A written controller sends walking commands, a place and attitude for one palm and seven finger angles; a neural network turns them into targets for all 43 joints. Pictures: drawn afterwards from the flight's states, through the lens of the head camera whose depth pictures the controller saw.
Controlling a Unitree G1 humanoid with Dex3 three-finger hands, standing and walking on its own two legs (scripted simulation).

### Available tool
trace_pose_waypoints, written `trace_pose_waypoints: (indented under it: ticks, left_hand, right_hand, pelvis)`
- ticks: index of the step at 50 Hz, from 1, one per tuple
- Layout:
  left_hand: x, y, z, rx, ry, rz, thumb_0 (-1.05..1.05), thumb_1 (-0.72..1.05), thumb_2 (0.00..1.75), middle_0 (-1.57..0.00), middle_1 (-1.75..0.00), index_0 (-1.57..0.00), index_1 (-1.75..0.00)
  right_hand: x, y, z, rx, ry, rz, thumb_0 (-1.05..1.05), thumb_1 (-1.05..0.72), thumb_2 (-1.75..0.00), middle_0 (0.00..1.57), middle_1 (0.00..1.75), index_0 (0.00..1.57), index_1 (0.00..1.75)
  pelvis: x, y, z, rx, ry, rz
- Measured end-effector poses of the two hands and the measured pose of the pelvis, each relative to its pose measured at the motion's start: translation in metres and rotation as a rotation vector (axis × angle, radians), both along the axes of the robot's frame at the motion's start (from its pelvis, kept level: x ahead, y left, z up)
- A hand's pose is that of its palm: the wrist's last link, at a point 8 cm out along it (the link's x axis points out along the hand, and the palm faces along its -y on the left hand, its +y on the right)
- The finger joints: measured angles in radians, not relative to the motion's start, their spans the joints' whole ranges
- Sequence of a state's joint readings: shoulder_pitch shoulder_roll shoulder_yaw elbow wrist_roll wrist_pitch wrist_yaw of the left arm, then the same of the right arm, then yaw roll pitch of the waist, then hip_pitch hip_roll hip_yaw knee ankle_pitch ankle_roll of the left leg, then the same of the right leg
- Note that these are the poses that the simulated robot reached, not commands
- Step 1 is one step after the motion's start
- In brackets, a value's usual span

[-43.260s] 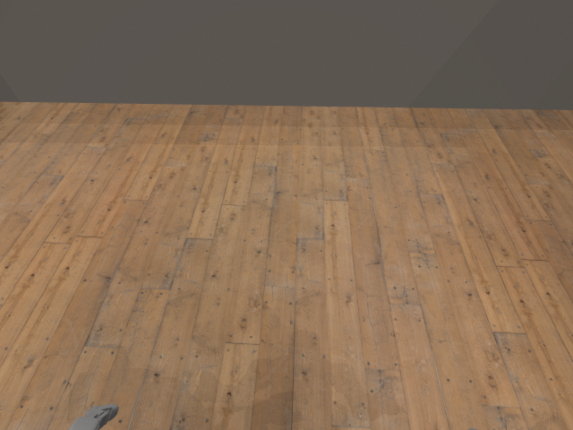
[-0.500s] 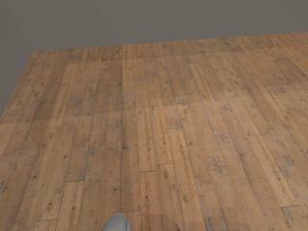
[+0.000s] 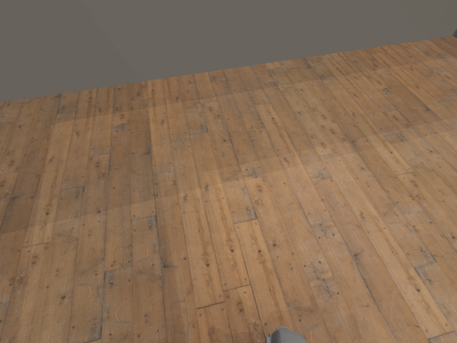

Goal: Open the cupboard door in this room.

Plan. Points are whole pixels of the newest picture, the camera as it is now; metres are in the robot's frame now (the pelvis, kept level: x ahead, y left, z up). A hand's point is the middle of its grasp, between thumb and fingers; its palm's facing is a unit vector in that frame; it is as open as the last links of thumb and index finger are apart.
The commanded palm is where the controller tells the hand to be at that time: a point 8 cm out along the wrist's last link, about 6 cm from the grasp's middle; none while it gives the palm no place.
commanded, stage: turn to face it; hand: left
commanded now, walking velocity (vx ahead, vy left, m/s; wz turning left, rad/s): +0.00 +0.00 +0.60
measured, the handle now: out of the picture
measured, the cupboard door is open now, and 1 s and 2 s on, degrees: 42 42 42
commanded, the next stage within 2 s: none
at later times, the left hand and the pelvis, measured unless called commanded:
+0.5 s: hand out of the picture +0.12 +0.22 -0.19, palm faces +0.31 -0.93 -0.22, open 7.3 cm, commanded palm none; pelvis +0.09 +0.00 -0.01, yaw +17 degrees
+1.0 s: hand out of the picture +0.06 +0.13 -0.15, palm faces +0.60 -0.75 -0.27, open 7.3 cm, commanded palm none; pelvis +0.14 -0.05 +0.00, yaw +37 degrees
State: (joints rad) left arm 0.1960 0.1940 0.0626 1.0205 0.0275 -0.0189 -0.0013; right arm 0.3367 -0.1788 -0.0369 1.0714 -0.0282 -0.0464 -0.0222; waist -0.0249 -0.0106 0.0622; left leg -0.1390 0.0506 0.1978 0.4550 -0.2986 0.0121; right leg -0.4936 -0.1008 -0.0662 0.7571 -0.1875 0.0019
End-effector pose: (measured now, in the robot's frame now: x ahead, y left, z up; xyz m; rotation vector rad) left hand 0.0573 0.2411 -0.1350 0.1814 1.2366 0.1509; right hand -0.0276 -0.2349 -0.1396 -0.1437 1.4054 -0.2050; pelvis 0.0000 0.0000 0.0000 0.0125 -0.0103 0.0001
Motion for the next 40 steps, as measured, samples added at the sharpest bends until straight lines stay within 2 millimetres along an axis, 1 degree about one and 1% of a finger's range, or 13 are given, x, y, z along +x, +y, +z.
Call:
trace_pose_waypoints:
  ticks: [3, 5, 7, 9, 13, 17, 18, 20, 22, 25, 30, 35, 40]
  left_hand:
    - [0.046, -0.006, -0.001, 0.030, -0.075, -0.015, 0.01, 0.93, 0.90, -0.20, -0.30, -0.20, -0.30]
    - [0.067, -0.013, -0.001, 0.036, -0.106, -0.009, 0.00, 0.93, 0.90, -0.20, -0.30, -0.20, -0.30]
    - [0.078, -0.019, 0.001, 0.029, -0.127, 0.007, 0.00, 0.92, 0.90, -0.20, -0.30, -0.20, -0.30]
    - [0.081, -0.024, 0.003, 0.016, -0.137, 0.040, 0.00, 0.92, 0.90, -0.20, -0.30, -0.20, -0.30]
    - [0.076, -0.025, -0.003, -0.019, -0.120, 0.119, -0.01, 0.92, 0.90, -0.20, -0.30, -0.20, -0.30]
    - [0.067, -0.007, -0.020, -0.039, -0.108, 0.192, -0.01, 0.93, 0.90, -0.20, -0.30, -0.20, -0.30]
    - [0.064, -0.001, -0.027, -0.043, -0.101, 0.210, -0.01, 0.93, 0.90, -0.20, -0.30, -0.20, -0.30]
    - [0.056, 0.008, -0.034, -0.035, -0.064, 0.233, -0.01, 0.93, 0.90, -0.20, -0.30, -0.20, -0.30]
    - [0.050, 0.015, -0.032, -0.021, -0.033, 0.257, -0.01, 0.92, 0.90, -0.20, -0.30, -0.20, -0.30]
    - [0.045, 0.020, -0.020, 0.003, -0.020, 0.297, 0.00, 0.92, 0.90, -0.20, -0.30, -0.20, -0.30]
    - [0.044, 0.016, 0.001, 0.054, -0.033, 0.352, 0.00, 0.92, 0.90, -0.20, -0.30, -0.20, -0.30]
    - [0.039, -0.003, 0.012, 0.116, -0.062, 0.404, 0.00, 0.91, 0.90, -0.20, -0.30, -0.20, -0.30]
    - [0.015, -0.034, 0.024, 0.114, -0.017, 0.487, 0.00, 0.91, 0.90, -0.20, -0.30, -0.20, -0.30]
  right_hand:
    - [-0.010, -0.004, -0.012, 0.037, 0.104, -0.022, 0.00, -0.93, -0.89, 0.20, 0.30, 0.20, 0.30]
    - [-0.008, -0.006, -0.018, 0.057, 0.161, -0.021, 0.01, -0.92, -0.89, 0.20, 0.30, 0.20, 0.30]
    - [0.005, -0.007, -0.018, 0.065, 0.188, 0.000, 0.01, -0.92, -0.89, 0.20, 0.30, 0.20, 0.30]
    - [0.027, -0.008, -0.014, 0.064, 0.177, 0.030, 0.01, -0.91, -0.89, 0.20, 0.30, 0.20, 0.30]
    - [0.090, -0.007, -0.004, 0.043, 0.079, 0.101, 0.01, -0.91, -0.89, 0.20, 0.30, 0.20, 0.30]
    - [0.156, 0.000, -0.003, 0.003, -0.048, 0.202, 0.01, -0.91, -0.89, 0.20, 0.30, 0.20, 0.30]
    - [0.170, 0.002, -0.007, -0.010, -0.081, 0.227, 0.01, -0.91, -0.89, 0.20, 0.30, 0.20, 0.30]
    - [0.194, 0.006, -0.007, -0.027, -0.126, 0.255, 0.01, -0.91, -0.89, 0.20, 0.30, 0.20, 0.30]
    - [0.213, 0.009, -0.002, -0.032, -0.157, 0.282, 0.01, -0.91, -0.89, 0.20, 0.30, 0.20, 0.30]
    - [0.237, 0.011, 0.003, -0.029, -0.173, 0.329, 0.01, -0.91, -0.89, 0.20, 0.30, 0.20, 0.30]
    - [0.269, 0.006, 0.000, 0.000, -0.166, 0.405, 0.01, -0.90, -0.89, 0.20, 0.30, 0.20, 0.30]
    - [0.304, -0.009, -0.019, 0.037, -0.152, 0.456, 0.01, -0.90, -0.89, 0.21, 0.30, 0.20, 0.30]
    - [0.340, -0.010, -0.011, 0.055, -0.136, 0.530, 0.01, -0.91, -0.89, 0.20, 0.30, 0.20, 0.30]
  pelvis:
    - [0.027, -0.014, -0.010, 0.021, 0.003, 0.030]
    - [0.038, -0.018, -0.014, 0.009, 0.010, 0.049]
    - [0.046, -0.019, -0.012, 0.002, 0.008, 0.087]
    - [0.052, -0.019, -0.009, 0.003, 0.004, 0.117]
    - [0.064, -0.016, -0.004, 0.005, 0.010, 0.171]
    - [0.075, -0.005, -0.013, -0.012, 0.009, 0.227]
    - [0.078, 0.000, -0.020, -0.031, 0.013, 0.238]
    - [0.081, 0.003, -0.025, -0.024, 0.019, 0.251]
    - [0.086, 0.003, -0.022, -0.017, 0.026, 0.263]
    - [0.093, 0.000, -0.015, -0.016, 0.039, 0.293]
    - [0.104, -0.013, -0.008, -0.011, 0.043, 0.348]
    - [0.118, -0.035, -0.014, 0.001, 0.033, 0.420]
    - [0.127, -0.047, -0.002, 0.030, 0.030, 0.497]
